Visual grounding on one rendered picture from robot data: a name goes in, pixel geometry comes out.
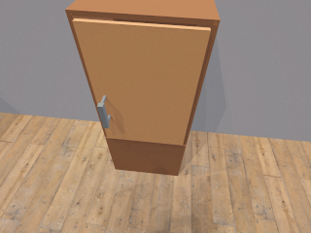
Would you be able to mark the handle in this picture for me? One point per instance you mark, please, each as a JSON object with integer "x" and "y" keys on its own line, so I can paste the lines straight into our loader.
{"x": 105, "y": 119}

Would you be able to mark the cupboard door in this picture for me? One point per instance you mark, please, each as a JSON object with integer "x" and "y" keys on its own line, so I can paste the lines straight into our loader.
{"x": 148, "y": 72}

